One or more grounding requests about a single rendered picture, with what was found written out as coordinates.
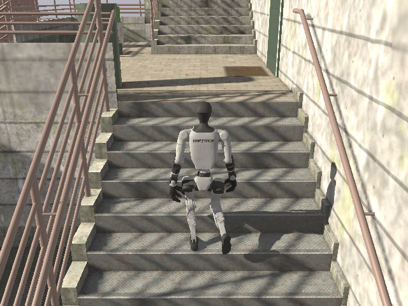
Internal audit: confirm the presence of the robot right forearm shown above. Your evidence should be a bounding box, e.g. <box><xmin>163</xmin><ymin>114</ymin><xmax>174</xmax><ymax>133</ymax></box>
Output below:
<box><xmin>226</xmin><ymin>155</ymin><xmax>237</xmax><ymax>180</ymax></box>

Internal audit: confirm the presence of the right robot hand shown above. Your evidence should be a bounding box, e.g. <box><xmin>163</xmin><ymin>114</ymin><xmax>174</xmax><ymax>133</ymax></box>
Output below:
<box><xmin>224</xmin><ymin>178</ymin><xmax>237</xmax><ymax>193</ymax></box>

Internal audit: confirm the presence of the robot right upper arm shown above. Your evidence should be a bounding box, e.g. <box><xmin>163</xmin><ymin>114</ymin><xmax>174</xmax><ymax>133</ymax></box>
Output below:
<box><xmin>217</xmin><ymin>129</ymin><xmax>232</xmax><ymax>164</ymax></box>

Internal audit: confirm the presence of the robot right shin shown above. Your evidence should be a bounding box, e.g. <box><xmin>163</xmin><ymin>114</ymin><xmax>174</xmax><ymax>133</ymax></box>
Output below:
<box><xmin>213</xmin><ymin>201</ymin><xmax>226</xmax><ymax>238</ymax></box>

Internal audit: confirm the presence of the robot left forearm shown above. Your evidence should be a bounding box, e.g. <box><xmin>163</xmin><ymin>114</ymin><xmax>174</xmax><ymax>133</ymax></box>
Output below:
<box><xmin>170</xmin><ymin>155</ymin><xmax>181</xmax><ymax>187</ymax></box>

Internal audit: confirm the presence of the left robot hand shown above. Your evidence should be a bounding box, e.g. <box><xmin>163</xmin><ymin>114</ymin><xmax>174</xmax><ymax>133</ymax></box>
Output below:
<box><xmin>169</xmin><ymin>186</ymin><xmax>185</xmax><ymax>202</ymax></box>

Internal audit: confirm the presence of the robot left upper arm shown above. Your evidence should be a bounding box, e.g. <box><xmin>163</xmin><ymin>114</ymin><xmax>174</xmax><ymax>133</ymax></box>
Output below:
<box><xmin>174</xmin><ymin>129</ymin><xmax>191</xmax><ymax>165</ymax></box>

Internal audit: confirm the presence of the robot left shin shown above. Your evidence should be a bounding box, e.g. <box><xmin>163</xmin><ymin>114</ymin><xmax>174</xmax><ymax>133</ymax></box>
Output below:
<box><xmin>186</xmin><ymin>200</ymin><xmax>196</xmax><ymax>243</ymax></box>

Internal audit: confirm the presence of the robot shin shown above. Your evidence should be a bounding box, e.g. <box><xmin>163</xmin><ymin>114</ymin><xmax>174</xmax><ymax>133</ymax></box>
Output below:
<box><xmin>186</xmin><ymin>200</ymin><xmax>196</xmax><ymax>243</ymax></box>
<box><xmin>213</xmin><ymin>201</ymin><xmax>226</xmax><ymax>238</ymax></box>

